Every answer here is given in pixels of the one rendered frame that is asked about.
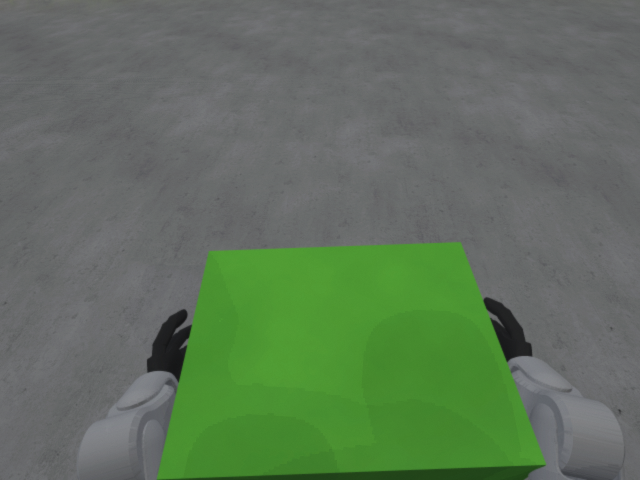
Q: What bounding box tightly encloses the robot right hand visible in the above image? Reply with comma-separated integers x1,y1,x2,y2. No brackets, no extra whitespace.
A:
484,297,532,362

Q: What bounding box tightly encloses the robot left hand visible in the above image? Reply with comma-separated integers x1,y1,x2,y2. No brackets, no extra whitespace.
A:
147,309,192,383

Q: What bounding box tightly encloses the carton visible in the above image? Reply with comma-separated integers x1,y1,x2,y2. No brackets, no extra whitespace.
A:
157,242,546,480

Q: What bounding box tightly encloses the left robot forearm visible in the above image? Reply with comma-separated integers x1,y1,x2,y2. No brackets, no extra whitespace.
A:
77,371,179,480

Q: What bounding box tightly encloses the right robot forearm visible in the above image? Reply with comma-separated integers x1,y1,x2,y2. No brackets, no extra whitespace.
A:
507,356,625,480

